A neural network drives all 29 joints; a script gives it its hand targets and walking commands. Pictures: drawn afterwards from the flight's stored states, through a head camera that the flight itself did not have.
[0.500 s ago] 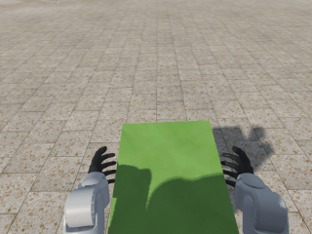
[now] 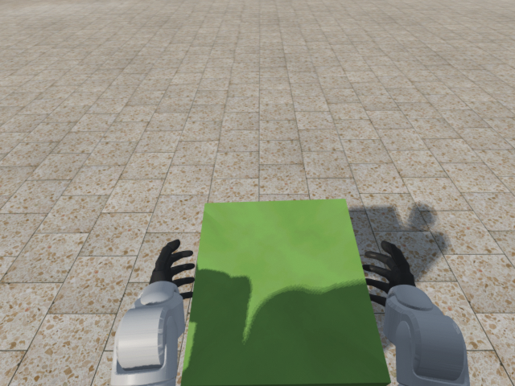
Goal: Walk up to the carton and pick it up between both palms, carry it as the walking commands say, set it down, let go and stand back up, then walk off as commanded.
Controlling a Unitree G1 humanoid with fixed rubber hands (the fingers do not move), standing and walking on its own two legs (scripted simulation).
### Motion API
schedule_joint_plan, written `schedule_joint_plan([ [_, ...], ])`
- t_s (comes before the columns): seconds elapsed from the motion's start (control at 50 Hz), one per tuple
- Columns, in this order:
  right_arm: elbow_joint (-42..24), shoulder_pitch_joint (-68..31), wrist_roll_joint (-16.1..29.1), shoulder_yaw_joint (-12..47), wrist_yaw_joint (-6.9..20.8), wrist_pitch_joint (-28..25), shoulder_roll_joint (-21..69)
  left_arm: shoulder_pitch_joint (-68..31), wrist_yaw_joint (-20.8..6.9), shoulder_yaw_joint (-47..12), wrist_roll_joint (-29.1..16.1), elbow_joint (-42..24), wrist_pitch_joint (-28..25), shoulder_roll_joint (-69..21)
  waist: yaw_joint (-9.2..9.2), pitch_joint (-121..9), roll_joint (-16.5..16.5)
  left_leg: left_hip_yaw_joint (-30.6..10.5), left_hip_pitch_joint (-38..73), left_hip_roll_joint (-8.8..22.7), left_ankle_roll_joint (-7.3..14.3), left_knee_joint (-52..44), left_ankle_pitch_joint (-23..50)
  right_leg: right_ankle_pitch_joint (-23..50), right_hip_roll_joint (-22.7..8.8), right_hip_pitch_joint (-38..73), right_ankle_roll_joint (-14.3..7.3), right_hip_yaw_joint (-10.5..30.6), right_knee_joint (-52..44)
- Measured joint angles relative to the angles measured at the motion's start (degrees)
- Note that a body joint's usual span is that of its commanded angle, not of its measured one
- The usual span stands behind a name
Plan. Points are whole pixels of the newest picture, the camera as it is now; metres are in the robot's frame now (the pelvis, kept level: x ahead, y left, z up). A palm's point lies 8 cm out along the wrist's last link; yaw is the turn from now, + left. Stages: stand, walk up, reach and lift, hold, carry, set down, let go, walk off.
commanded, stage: carry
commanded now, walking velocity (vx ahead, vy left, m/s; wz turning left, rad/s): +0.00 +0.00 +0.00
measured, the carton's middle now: (278, 296) +0.30 +0.00 -0.01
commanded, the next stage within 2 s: none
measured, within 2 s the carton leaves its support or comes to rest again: neither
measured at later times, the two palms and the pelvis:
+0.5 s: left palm (162, 287) +0.26 +0.17 +0.08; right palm (396, 290) +0.26 -0.16 +0.09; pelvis +0.01 +0.00 +0.00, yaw +0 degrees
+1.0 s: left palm (163, 285) +0.26 +0.16 +0.09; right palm (401, 289) +0.26 -0.16 +0.10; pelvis +0.01 +0.00 +0.00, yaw +0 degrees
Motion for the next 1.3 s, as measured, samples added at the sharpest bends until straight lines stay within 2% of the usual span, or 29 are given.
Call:
schedule_joint_plan([
  [0.36,0.92,0.06,0.13,-0.19,0.04,-1.63,0.00,0.00,0.13,0.07,-0.20,0.93,-1.57,0.00,0.11,-0.04,0.03,0.16,-0.01,-0.05,0.16,0.38,-0.68,-0.62,-0.10,-0.12,0.34,0.34,0.48],
  [0.7,-4.28,1.54,1.15,0.71,-0.76,1.90,-0.07,1.54,0.65,-0.65,-1.21,-4.12,1.75,0.06,-0.09,-0.39,0.13,0.26,0.37,0.04,0.12,0.44,-1.11,-1.03,-0.07,0.16,0.46,0.52,0.63],
  [1.06,-6.39,1.69,1.54,0.93,-1.20,4.22,-0.07,1.78,0.92,-0.73,-1.61,-6.19,3.94,0.06,-0.26,-0.34,0.27,0.15,0.98,0.26,-0.18,0.22,-1.30,-1.37,0.10,0.71,0.34,0.49,0.58],
  [1.3,-10.91,1.80,1.92,1.41,-1.52,6.38,-0.06,1.92,1.09,-1.01,-2.08,-10.61,5.98,0.05,-0.28,2.09,0.22,-0.14,-2.02,0.60,-0.41,3.75,-1.48,-1.27,-0.14,-1.81,0.18,0.03,3.34],
])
